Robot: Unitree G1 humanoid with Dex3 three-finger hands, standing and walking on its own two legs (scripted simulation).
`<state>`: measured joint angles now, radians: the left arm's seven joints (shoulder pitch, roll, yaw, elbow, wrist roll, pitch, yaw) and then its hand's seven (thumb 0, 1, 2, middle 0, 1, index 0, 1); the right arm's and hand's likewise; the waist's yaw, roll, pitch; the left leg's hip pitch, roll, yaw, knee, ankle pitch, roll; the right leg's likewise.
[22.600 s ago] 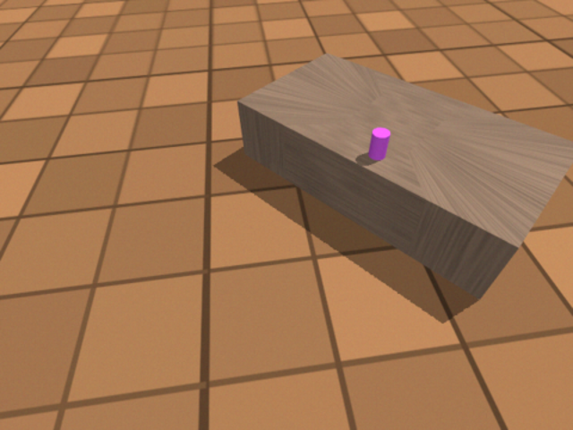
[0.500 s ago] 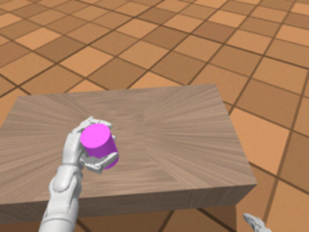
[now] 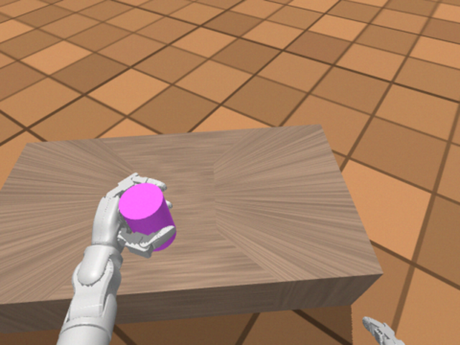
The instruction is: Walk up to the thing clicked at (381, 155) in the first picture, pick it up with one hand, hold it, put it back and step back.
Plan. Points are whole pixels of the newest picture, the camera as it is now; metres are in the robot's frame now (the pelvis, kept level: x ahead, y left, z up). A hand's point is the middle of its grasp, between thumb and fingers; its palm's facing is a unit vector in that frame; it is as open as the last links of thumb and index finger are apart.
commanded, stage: hold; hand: left
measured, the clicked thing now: (150, 218) +0.33 +0.16 +0.05
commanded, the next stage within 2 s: crouch in 0.24 s
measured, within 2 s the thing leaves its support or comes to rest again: neither
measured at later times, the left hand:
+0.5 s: hand (152, 220) +0.33 +0.16 +0.05, palm faces -0.06 -1.00 +0.02, open 9.5 cm
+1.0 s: hand (172, 229) +0.41 +0.16 -0.12, palm faces -0.07 -1.00 -0.01, open 9.5 cm
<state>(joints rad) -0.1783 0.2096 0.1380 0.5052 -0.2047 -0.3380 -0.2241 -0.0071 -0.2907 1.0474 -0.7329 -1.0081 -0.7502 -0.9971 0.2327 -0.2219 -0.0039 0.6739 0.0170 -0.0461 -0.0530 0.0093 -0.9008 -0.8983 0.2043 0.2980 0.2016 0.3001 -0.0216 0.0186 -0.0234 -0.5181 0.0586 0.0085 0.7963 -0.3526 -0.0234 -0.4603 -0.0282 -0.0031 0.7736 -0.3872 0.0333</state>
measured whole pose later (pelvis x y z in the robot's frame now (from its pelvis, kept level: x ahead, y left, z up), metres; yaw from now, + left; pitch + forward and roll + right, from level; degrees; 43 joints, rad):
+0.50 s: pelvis +0.00 +0.00 +0.00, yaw +0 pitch +5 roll -1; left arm -0.21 0.21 0.14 0.57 -0.20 -0.35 -0.24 -0.01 -0.29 1.05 -0.73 -1.01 -0.75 -1.00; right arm 0.23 -0.22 -0.01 0.68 0.01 -0.05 -0.05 0.01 -0.88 -0.89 0.20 0.30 0.20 0.30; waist -0.02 0.01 -0.03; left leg -0.55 0.06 0.00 0.81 -0.35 -0.02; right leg -0.49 -0.03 -0.01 0.79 -0.39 0.03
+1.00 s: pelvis -0.03 +0.00 -0.13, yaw -1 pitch +26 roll -3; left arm -0.59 0.32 0.29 1.00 -0.15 -0.62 -0.27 -0.01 -0.29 1.05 -0.73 -1.02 -0.75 -1.00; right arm 0.25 -0.24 0.00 0.69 -0.06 -0.05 0.01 0.01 -0.90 -0.90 0.20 0.30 0.20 0.30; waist -0.11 0.01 -0.16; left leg -1.35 0.07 -0.05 1.45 -0.55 -0.03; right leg -1.27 -0.01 -0.01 1.43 -0.60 0.03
